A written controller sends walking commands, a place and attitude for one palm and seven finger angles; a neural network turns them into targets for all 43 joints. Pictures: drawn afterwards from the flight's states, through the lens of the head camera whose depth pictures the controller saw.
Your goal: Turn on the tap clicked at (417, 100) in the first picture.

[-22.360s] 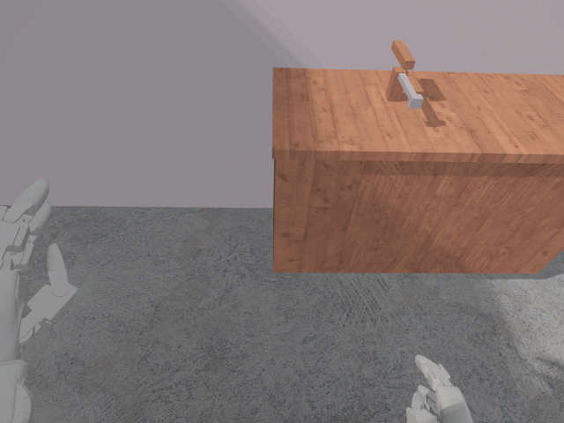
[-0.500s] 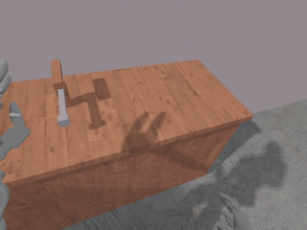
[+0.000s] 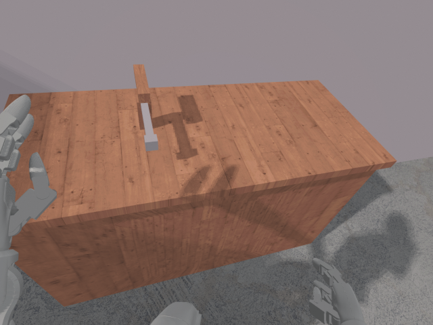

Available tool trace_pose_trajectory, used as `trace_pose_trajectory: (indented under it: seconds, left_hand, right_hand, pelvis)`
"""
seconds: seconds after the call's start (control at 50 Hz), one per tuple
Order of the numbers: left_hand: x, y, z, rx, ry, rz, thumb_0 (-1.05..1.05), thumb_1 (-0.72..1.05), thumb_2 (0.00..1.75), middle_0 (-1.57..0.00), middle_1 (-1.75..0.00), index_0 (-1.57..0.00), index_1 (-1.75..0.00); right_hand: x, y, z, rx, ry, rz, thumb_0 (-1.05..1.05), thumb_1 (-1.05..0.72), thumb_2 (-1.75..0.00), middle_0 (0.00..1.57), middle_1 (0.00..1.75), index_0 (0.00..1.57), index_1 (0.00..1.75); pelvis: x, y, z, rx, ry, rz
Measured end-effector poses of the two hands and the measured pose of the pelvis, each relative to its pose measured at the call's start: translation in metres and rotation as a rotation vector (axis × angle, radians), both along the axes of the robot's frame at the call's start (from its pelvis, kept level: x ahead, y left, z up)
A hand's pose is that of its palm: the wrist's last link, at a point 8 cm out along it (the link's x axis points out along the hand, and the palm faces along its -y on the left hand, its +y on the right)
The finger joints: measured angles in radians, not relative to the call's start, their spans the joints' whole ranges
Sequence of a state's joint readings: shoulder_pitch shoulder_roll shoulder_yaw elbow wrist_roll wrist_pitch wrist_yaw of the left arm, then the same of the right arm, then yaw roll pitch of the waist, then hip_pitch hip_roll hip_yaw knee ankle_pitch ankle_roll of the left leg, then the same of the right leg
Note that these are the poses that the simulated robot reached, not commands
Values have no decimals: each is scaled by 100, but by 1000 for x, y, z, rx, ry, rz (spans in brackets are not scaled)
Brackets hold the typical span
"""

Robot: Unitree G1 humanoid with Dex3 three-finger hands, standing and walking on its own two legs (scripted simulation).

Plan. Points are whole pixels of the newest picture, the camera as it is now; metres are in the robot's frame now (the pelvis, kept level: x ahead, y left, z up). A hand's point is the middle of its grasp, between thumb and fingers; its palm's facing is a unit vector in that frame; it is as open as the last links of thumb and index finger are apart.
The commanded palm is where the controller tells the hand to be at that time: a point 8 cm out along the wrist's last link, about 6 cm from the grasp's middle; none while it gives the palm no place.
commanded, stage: come to a stop and stand still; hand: left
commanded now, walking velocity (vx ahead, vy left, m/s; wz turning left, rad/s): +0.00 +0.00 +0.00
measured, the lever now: (151, 142) +0.46 +0.21 +0.04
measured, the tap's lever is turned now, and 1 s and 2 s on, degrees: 0 0 0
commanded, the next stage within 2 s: look again from close up in 0.66 s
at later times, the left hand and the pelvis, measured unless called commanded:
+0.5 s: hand (30, 197) +0.20 +0.28 +0.18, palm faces +0.31 -0.83 -0.46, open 7.4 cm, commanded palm +0.13 +0.31 +0.19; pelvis -0.04 +0.04 +0.00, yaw -3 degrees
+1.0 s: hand (31, 199) +0.20 +0.28 +0.17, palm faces +0.33 -0.86 -0.39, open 7.4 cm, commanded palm +0.16 +0.32 +0.19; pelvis -0.02 +0.06 +0.01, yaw -5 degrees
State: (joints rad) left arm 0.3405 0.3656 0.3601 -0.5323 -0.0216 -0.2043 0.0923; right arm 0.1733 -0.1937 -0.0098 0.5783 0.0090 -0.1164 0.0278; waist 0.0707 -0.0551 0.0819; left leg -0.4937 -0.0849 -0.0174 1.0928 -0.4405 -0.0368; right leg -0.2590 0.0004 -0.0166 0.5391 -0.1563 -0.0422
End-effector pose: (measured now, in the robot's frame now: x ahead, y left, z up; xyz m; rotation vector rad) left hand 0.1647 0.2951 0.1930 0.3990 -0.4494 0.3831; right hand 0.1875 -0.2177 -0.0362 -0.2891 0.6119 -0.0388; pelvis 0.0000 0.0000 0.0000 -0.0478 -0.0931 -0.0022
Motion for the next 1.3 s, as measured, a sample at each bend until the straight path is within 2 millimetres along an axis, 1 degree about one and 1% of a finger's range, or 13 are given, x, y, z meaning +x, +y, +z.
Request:
trace_pose_trajectory:
  seconds: [0.06,0.14,0.26,0.34,0.42,0.5,0.58,0.7,0.84,0.88,1.04,1.22,1.3]
  left_hand:
    - [-6,13,-10,-49,-52,-28,1,89,90,-21,-31,-21,-31]
    - [0,30,-14,-49,-95,-42,1,89,90,-21,-31,-21,-31]
    - [-3,33,23,61,-58,-96,1,89,90,-20,-31,-21,-30]
    - [-13,27,36,136,5,-130,1,89,90,-20,-31,-21,-30]
    - [-9,29,26,193,118,-97,1,89,90,-21,-31,-21,-31]
    - [-1,27,4,129,174,-77,1,89,90,-21,-31,-21,-31]
    - [1,15,-9,13,152,-96,1,89,90,-21,-31,-21,-31]
    - [5,5,2,29,59,-154,1,89,90,-21,-31,-22,-31]
    - [9,20,28,140,75,-87,1,89,90,-21,-31,-22,-31]
    - [6,22,25,134,110,-72,1,89,90,-21,-31,-21,-31]
    - [3,33,-13,-11,246,-25,1,89,90,-21,-31,-21,-31]
    - [19,35,7,9,135,-70,1,89,90,-21,-31,-21,-31]
    - [21,37,7,38,168,-84,1,89,90,-21,-31,-21,-31]
  right_hand:
    - [-12,11,0,-35,12,-29,1,-90,-90,20,30,20,30]
    - [-33,30,-13,-34,-11,-68,1,-90,-90,20,30,20,30]
    - [-87,63,-18,93,97,-94,1,-90,-90,20,30,20,30]
    - [-113,63,-22,120,159,-129,1,-90,-90,20,30,21,30]
    - [-124,50,-37,121,186,-165,1,-90,-90,20,30,21,30]
    - [-125,29,-50,103,210,-194,1,-90,-90,20,30,21,30]
    - [-122,13,-34,60,180,-224,1,-90,-90,20,30,20,30]
    - [-103,1,-15,-24,80,-238,1,-90,-90,20,30,20,30]
    - [-78,21,-18,60,45,-199,1,-91,-90,19,30,20,30]
    - [-75,29,-21,90,49,-183,1,-91,-90,19,30,20,30]
    - [-71,50,-30,87,118,-156,1,-90,-90,20,30,20,30]
    - [-60,56,-17,66,80,-150,1,-90,-90,20,30,20,30]
    - [-59,54,-15,74,70,-177,1,-90,-90,20,30,20,30]
  pelvis:
    - [-5,12,-6,4,18,-12]
    - [-21,35,-16,29,-22,-34]
    - [-34,45,9,9,8,-23]
    - [-34,49,17,-2,50,-61]
    - [-34,46,12,23,73,-83]
    - [-42,43,5,-7,47,-60]
    - [-40,39,8,28,49,-94]
    - [-34,44,5,42,43,-97]
    - [-33,48,12,26,54,-84]
    - [-32,49,12,19,68,-84]
    - [-23,57,13,40,67,-86]
    - [-23,64,16,33,71,-82]
    - [-19,64,16,38,83,-76]
